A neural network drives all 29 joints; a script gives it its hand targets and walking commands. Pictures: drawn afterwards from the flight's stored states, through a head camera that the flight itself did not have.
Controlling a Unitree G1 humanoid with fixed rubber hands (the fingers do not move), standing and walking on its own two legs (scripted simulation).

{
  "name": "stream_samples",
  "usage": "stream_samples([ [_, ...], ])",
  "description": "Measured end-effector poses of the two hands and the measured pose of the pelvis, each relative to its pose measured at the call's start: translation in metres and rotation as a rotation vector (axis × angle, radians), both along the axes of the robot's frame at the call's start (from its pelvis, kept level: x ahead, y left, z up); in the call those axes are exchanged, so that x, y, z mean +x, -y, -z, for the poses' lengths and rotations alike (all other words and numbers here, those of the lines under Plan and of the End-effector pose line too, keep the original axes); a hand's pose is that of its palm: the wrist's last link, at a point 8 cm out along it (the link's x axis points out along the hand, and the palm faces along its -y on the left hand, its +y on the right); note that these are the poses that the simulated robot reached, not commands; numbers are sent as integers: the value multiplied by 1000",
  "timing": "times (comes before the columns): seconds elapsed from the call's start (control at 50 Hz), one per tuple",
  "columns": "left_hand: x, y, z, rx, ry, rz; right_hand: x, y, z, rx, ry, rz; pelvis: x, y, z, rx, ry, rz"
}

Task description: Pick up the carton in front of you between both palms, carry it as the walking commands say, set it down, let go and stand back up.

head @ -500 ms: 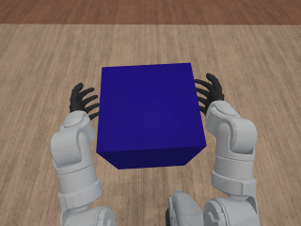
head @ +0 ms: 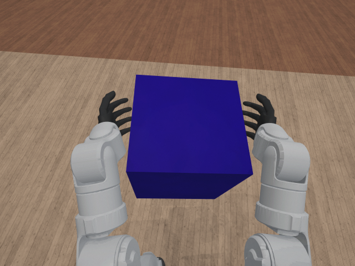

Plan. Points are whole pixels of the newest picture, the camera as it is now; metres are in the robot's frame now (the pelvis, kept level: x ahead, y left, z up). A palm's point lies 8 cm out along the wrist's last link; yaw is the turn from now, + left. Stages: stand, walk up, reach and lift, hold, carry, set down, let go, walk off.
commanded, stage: carry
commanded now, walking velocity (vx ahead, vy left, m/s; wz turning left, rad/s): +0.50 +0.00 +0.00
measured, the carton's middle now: (181, 146) +0.36 +0.01 +0.07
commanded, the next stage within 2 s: none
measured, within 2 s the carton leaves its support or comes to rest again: neither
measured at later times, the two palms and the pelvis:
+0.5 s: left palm (133, 44) +0.62 +0.15 +0.18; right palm (238, 39) +0.66 -0.15 +0.18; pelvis +0.30 -0.02 +0.04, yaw +0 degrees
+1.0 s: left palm out of the picture +0.94 +0.14 +0.21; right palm out of the picture +0.92 -0.16 +0.22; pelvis +0.59 +0.02 +0.09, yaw -1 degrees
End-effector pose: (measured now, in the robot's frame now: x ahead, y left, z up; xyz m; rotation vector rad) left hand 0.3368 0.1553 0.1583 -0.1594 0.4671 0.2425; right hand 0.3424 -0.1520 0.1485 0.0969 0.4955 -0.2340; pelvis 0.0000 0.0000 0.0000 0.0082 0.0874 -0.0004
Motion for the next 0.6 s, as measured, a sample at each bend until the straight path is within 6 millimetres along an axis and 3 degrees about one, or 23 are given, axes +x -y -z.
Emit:
stream_samples([
  [0.08,60,7,9,54,-53,58,37,-7,1,-9,-44,59,50,-15,-2,9,11,9],
  [0.14,94,13,13,15,-117,68,59,-2,5,-1,-115,114,80,-18,-14,-7,3,5],
  [0.2,124,17,12,-17,-127,59,90,2,-4,6,-117,141,109,-18,-24,-15,-2,7],
  [0.36,219,17,-23,23,-15,-6,210,4,-40,-3,2,93,209,0,-31,-22,-15,5],
  [0.44,264,15,-28,61,-25,-67,275,3,-38,-30,-1,43,265,16,-25,-43,8,-12],
  [0.52,294,8,-26,62,-118,-127,324,-5,-33,-24,-98,17,307,23,-41,-28,8,-6],
  [0.6,337,2,-38,48,-119,-149,367,-10,-39,2,-110,26,347,23,-55,-17,4,-9],
])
